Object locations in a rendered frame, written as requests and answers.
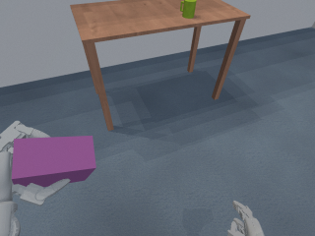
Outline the table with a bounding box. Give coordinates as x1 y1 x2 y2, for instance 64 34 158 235
70 0 251 131

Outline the left robot forearm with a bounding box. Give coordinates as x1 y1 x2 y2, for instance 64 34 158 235
0 201 21 236

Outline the right robot hand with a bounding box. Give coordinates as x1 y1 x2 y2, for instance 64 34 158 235
227 201 265 236

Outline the left robot hand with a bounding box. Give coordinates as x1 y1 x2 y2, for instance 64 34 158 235
0 121 71 207

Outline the sponge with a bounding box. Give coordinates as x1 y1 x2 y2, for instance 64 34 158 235
11 136 96 188

